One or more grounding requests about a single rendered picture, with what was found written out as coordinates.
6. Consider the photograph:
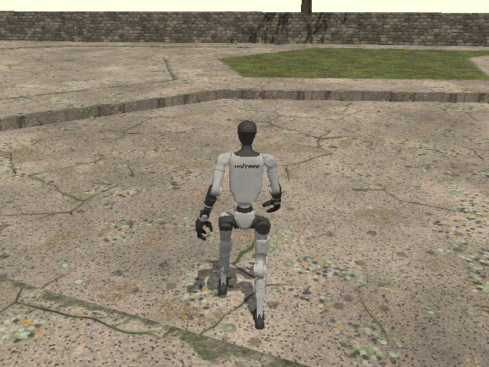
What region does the robot right forearm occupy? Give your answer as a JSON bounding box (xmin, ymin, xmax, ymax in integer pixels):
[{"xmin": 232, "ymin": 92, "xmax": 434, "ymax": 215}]
[{"xmin": 271, "ymin": 184, "xmax": 282, "ymax": 205}]

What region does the robot right upper arm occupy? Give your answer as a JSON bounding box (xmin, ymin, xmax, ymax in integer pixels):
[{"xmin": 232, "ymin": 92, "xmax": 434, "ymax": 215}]
[{"xmin": 262, "ymin": 154, "xmax": 280, "ymax": 194}]

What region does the robot left hand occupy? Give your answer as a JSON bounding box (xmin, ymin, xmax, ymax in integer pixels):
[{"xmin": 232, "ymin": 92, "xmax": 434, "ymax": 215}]
[{"xmin": 196, "ymin": 218, "xmax": 212, "ymax": 241}]

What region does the robot head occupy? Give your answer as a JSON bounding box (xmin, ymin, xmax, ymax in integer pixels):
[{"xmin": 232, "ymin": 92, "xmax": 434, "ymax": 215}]
[{"xmin": 234, "ymin": 120, "xmax": 260, "ymax": 157}]

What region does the robot left forearm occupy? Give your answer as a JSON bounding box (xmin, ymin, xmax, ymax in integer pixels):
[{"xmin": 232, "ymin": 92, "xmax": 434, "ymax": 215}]
[{"xmin": 198, "ymin": 184, "xmax": 217, "ymax": 222}]

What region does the robot left shin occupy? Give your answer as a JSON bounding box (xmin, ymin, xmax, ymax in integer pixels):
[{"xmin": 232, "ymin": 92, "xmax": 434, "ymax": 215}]
[{"xmin": 219, "ymin": 241, "xmax": 230, "ymax": 285}]

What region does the robot right hand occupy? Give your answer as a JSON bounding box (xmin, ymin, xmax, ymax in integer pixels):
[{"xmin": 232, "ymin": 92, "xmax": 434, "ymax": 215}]
[{"xmin": 262, "ymin": 199, "xmax": 280, "ymax": 213}]

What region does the robot left upper arm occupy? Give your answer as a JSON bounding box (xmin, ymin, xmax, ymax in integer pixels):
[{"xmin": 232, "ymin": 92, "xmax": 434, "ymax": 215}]
[{"xmin": 210, "ymin": 153, "xmax": 231, "ymax": 196}]

